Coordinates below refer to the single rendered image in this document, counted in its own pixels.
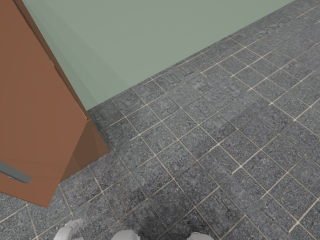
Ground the handle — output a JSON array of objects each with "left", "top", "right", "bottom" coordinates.
[{"left": 0, "top": 160, "right": 32, "bottom": 184}]

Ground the cupboard door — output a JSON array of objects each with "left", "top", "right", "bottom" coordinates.
[{"left": 0, "top": 0, "right": 87, "bottom": 208}]

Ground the left robot hand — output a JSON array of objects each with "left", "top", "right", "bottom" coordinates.
[{"left": 53, "top": 219, "right": 84, "bottom": 240}]

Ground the left robot thigh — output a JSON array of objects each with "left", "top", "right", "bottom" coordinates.
[{"left": 111, "top": 230, "right": 141, "bottom": 240}]

